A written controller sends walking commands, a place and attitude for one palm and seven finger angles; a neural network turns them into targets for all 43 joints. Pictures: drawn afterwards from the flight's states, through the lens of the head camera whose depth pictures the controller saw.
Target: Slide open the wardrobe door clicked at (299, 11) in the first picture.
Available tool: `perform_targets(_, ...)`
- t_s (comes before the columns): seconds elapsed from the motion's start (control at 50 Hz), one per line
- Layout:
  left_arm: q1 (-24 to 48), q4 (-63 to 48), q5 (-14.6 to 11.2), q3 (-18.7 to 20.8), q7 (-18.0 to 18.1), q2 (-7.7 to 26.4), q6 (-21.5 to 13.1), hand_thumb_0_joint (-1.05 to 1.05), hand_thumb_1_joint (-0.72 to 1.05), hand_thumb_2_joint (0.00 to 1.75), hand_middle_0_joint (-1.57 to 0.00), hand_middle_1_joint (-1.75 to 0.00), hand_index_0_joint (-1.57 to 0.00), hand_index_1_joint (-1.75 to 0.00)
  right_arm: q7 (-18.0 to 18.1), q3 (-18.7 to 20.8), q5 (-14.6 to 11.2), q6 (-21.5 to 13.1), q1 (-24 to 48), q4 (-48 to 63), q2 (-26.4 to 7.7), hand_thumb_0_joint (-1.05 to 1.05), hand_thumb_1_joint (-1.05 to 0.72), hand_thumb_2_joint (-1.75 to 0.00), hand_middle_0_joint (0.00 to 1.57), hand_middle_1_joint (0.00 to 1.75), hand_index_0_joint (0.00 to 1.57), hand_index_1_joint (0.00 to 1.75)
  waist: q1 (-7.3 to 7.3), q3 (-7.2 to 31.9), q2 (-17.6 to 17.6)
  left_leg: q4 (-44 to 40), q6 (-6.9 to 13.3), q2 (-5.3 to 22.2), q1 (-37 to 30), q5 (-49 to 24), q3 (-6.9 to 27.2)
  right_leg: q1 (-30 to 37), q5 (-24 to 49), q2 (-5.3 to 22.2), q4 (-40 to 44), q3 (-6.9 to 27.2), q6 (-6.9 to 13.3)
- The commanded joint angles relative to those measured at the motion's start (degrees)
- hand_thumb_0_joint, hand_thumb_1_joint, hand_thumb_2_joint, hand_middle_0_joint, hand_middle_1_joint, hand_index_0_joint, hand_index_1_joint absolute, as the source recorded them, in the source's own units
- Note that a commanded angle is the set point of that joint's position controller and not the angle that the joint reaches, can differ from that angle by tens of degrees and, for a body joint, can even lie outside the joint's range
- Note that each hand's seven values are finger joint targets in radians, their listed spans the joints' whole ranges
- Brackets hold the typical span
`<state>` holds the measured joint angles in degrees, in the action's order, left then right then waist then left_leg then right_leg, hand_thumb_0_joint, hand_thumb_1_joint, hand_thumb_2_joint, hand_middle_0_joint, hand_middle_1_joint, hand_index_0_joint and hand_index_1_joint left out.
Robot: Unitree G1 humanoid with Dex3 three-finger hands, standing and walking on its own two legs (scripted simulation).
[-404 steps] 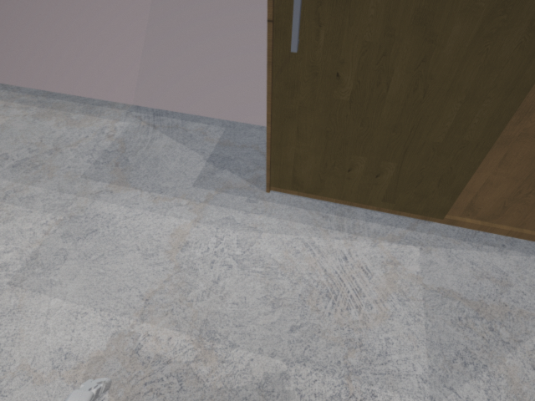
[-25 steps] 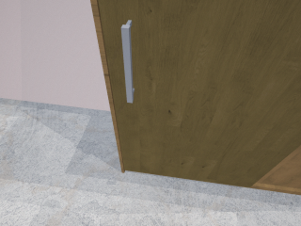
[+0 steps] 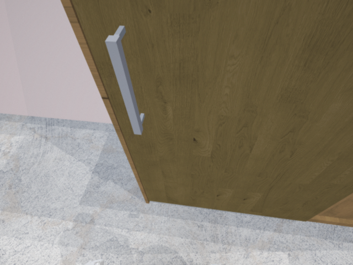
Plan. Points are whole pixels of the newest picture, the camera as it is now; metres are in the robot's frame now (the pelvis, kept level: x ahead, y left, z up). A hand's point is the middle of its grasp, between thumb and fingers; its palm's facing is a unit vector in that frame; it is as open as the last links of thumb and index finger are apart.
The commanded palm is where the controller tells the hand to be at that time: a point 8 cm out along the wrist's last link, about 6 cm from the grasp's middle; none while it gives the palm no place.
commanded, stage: come to a stop and stand still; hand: left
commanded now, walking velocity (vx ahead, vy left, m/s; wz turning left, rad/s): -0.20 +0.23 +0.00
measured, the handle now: (131, 89) +0.46 +0.12 +0.14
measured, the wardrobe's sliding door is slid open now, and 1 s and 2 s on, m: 0.00 0.00 0.00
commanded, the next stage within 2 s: none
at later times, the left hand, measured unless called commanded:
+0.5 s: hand out of the picture -0.06 +0.24 -0.17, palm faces +0.09 -0.98 -0.16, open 7.3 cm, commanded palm none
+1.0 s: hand out of the picture +0.03 +0.19 -0.18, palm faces +0.02 -0.98 -0.19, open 7.3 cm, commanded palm none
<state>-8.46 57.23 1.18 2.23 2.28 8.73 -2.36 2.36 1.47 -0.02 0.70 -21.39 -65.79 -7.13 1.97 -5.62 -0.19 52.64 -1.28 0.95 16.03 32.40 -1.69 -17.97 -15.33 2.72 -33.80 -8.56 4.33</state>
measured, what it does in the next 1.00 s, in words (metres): steps on the spot: left foot, then right foot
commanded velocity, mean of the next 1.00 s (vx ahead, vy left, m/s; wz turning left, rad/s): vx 0.04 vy -0.04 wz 0.00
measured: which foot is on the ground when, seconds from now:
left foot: up 0.00-0.32, down 0.34-1.00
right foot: down 0.00-0.36, up 0.38-0.74, down 0.76-1.00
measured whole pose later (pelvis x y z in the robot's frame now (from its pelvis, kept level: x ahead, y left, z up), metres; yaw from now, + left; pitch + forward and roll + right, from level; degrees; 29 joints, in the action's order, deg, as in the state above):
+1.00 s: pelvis -0.04 +0.01 +0.00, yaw -1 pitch -1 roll -1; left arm -15.0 56.3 1.1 1.7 3.5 9.9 0.2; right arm 1.6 1.4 1.0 -0.1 -18.1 -59.5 -7.4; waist 1.9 0.1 1.9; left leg 36.2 2.3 1.0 15.0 19.9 -4.1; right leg -10.0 -21.0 -1.6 -32.3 -4.2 1.6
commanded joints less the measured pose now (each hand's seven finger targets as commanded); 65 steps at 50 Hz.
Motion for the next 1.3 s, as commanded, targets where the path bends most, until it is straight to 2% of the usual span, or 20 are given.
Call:
perform_targets(0.0,-9.11,0.13,0.05,1.72,0.68,8.48,0.94,0.0,0.9,0.9,-0.2,-0.3,-0.2,-0.3,-0.57,1.04,0.34,1.19,-1.82,3.05,-1.42,0.0,-0.9,-0.9,0.2,0.3,0.2,0.3,-3.39,6.01,5.04,5.98,-0.87,0.43,6.77,-4.28,0.29,8.15,48.62,17.02,11.05,13.1,6.8)
perform_targets(0.12,-6.85,-2.77,0.55,2.66,0.65,10.05,1.95,0.0,0.9,0.9,-0.2,-0.3,-0.2,-0.3,-1.47,2.13,1.1,2.68,4.41,7.72,-4.62,0.0,-0.9,-0.9,0.2,0.3,0.2,0.3,-3.52,6.73,7.34,8.56,-2.26,0.22,9.21,-9.06,1.68,4.51,29.46,17.15,14.79,14.62,7.24)
perform_targets(0.24,-6.2,-3.86,1.31,2.59,0.14,11.2,2.7,0.0,0.9,0.9,-0.2,-0.3,-0.2,-0.3,-2.06,1.43,0.8,0.83,6.77,10.63,-4.55,0.0,-0.9,-0.9,0.2,0.3,0.2,0.3,-3.44,7.01,10.34,-12.2,-0.22,-0.34,-0.15,-9.28,-0.77,0.17,-0.28,14.41,18.09,16.89,5.66)
perform_targets(0.3,-6.12,-3.17,0.27,1.36,-0.42,7.58,3.14,0.0,0.9,0.9,-0.2,-0.3,-0.2,-0.3,-1.53,1.08,0.96,-0.8,0.16,8.0,-5.92,0.0,-0.9,-0.9,0.2,0.3,0.2,0.3,-0.56,8.59,0.01,-32.21,0.78,2.39,-15.98,-14.79,0.83,-7.66,-13.41,6.31,10.65,10.97,-0.99)
perform_targets(0.32,-7.32,-3.26,-0.43,0.68,-0.85,4.42,3.35,0.0,0.9,0.9,-0.2,-0.3,-0.2,-0.3,-1.23,1.53,1.68,-1.13,1.11,8.88,-9.57,0.0,-0.9,-0.9,0.2,0.3,0.2,0.3,-0.84,6.35,-13.4,-39.56,3.99,12.06,-10.24,-6.15,14.9,-9.76,-13.31,1.04,2.33,6.77,-3.95)
perform_targets(0.34,-6.4,-3.32,-0.3,0.51,-0.9,3.87,3.4,0.0,0.9,0.9,-0.2,-0.3,-0.2,-0.3,-1.05,1.33,2.08,-0.61,5.35,10.7,-11.64,0.0,-0.9,-0.9,0.2,0.3,0.2,0.3,-1.4,1.68,-17.3,-45.16,8.24,18.5,-0.44,0.21,22.14,-9.11,-13.18,-0.79,-4.86,5.16,-4.82)
perform_targets(0.36,-6.03,-3.23,-0.02,0.87,-1.3,4.33,3.32,0.0,0.9,0.9,-0.2,-0.3,-0.2,-0.3,-1.01,0.98,2.5,-0.38,8.67,12.02,-11.7,0.0,-0.9,-0.9,0.2,0.3,0.2,0.3,-2.42,-1.54,-11.57,-47.03,10.47,19.73,8.44,4.77,21.15,-5.18,-10.19,0.11,-9.87,6.94,-4.45)
perform_targets(0.4,-8.48,-0.48,1.04,1.13,-2.06,4.54,3.88,0.0,0.9,0.9,-0.2,-0.3,-0.2,-0.3,-0.35,0.65,2.09,-1.19,9.84,11.21,-9.48,0.0,-0.9,-0.9,0.2,0.3,0.2,0.3,-3.77,-2.41,-11.69,-46.33,8.28,14.76,7.25,0.22,16.94,-6.54,-6.25,-1.41,-17.1,8.39,-4.02)
perform_targets(0.5,-10.66,0.87,0.96,1.19,-2.69,3.84,3.64,0.0,0.9,0.9,-0.2,-0.3,-0.2,-0.3,0.42,0.99,1.72,-2.02,3.07,9.47,-9.52,0.0,-0.9,-0.9,0.2,0.3,0.2,0.3,-1.86,-0.25,-4.48,-43.12,9.58,14.35,-4.99,-13.47,12.62,-14.99,-3.28,-0.96,-24.7,9.12,-5.24)
perform_targets(0.66,-9.22,0.79,-0.13,-0.01,-2.3,1.17,2.61,0.0,0.9,0.9,-0.2,-0.3,-0.2,-0.3,0.63,1.37,2.11,-1.9,-2.0,5.6,-10.61,0.0,-0.9,-0.9,0.2,0.3,0.2,0.3,-0.37,7.21,-10.03,-34.16,9.98,13.58,-10.4,-37.64,10.8,-1.27,-9.63,-1.66,0.05,5.6,-5.24)
perform_targets(0.68,-10.82,1.85,-0.2,-0.02,-2.14,1.21,2.34,0.0,0.9,0.9,-0.2,-0.3,-0.2,-0.3,0.56,1.4,1.78,-1.77,-1.88,5.1,-10.38,0.0,-0.9,-0.9,0.2,0.3,0.2,0.3,-1.23,7.89,-8.73,-32.43,8.74,12.36,-8.22,-36.09,9.63,3.24,-4.2,-2.13,4.89,4.84,-5.26)
perform_targets(0.7,-15.36,0.31,0.41,-1.04,-1.67,9.92,1.47,0.0,0.9,0.9,-0.2,-0.3,-0.2,-0.3,0.66,1.06,0.81,-1.49,5.47,10.29,-11.64,0.0,-0.9,-0.9,0.2,0.3,0.2,0.3,-4.4,2.74,-3.66,-27.55,5.03,6.74,-0.37,-21.81,3.76,8.63,2.04,-1.11,13.48,5.15,-4.67)
perform_targets(0.72,-18.2,0.84,0.48,0.27,-1.16,6.77,1.72,0.0,0.9,0.9,-0.2,-0.3,-0.2,-0.3,0.37,1.41,1.26,-2.4,5.4,12.36,-8.05,0.0,-0.9,-0.9,0.2,0.3,0.2,0.3,-4.76,8.09,9.8,-17.59,2.49,3.21,3.61,-12.85,0.46,8.55,5.03,4.97,16.15,15.05,-3.7)
perform_targets(0.74,-14.69,0.36,0.97,0.49,-0.57,7.7,1.66,0.0,0.9,0.9,-0.2,-0.3,-0.2,-0.3,0.12,1.16,1.45,-2.27,3.54,12.15,-5.27,0.0,-0.9,-0.9,0.2,0.3,0.2,0.3,-2.18,8.86,12.81,-13.98,1.38,0.61,8.08,-10.42,-0.88,11.32,11.34,9.47,15.57,18.68,-0.02)
perform_targets(0.78,-11.49,-2.54,0.87,0.28,-0.56,8.83,2.13,0.0,0.9,0.9,-0.2,-0.3,-0.2,-0.3,-0.62,1.43,1.13,-1.65,1.56,12.31,-4.64,0.0,-0.9,-0.9,0.2,0.3,0.2,0.3,-0.82,11.41,4.27,-13.15,1.03,-0.49,5.84,-9.74,-2.34,11.16,6.49,8.46,13.71,15.06,1.9)
perform_targets(0.82,-11.63,-2.35,0.22,0.79,0.34,7.84,1.26,0.0,0.9,0.9,-0.2,-0.3,-0.2,-0.3,-0.39,1.07,1.52,-1.31,2.42,11.75,-5.37,0.0,-0.9,-0.9,0.2,0.3,0.2,0.3,-1.78,8.92,15.73,-8.02,1.86,0.87,9.53,-9.38,-0.58,11.77,20.42,9.43,12.71,17.27,2.76)
perform_targets(0.9,-9.35,-3.55,0.06,0.0,1.27,6.77,1.21,0.0,0.9,0.9,-0.2,-0.3,-0.2,-0.3,-0.56,0.54,0.79,-1.69,-0.5,9.8,-3.61,0.0,-0.9,-0.9,0.2,0.3,0.2,0.3,0.13,6.13,4.07,-22.0,1.84,1.46,1.09,-21.45,-1.2,10.42,31.32,6.76,6.42,12.12,1.92)
perform_targets(0.98,-12.77,-2.79,-0.53,-0.31,1.34,5.92,1.88,0.0,0.9,0.9,-0.2,-0.3,-0.2,-0.3,0.13,0.77,1.01,-2.19,0.96,8.36,-7.27,0.0,-0.9,-0.9,0.2,0.3,0.2,0.3,-2.21,4.96,-11.22,-24.06,5.21,7.71,-5.42,-50.36,4.88,6.9,13.41,1.55,6.13,8.3,-2.89)
perform_targets(1.08,-11.96,-2.87,-0.3,-0.33,0.9,7.43,1.4,0.0,0.9,0.9,-0.2,-0.3,-0.2,-0.3,0.17,1.14,0.99,-1.9,3.68,9.52,-8.92,0.0,-0.9,-0.9,0.2,0.3,0.2,0.3,-1.49,3.28,0.75,-25.05,3.85,5.8,-3.89,-37.48,3.37,8.24,20.16,3.2,9.26,10.6,-2.22)
perform_targets(1.28,-11.16,-2.69,-0.01,-0.76,0.18,9.02,1.26,0.0,0.9,0.9,-0.2,-0.3,-0.2,-0.3,-0.92,0.87,0.93,-1.82,8.0,10.12,-11.62,0.0,-0.9,-0.9,0.2,0.3,0.2,0.3,-1.57,0.95,0.57,-32.63,4.04,5.26,-3.24,-20.26,5.04,5.7,3.9,3.28,14.65,12.12,-2.45)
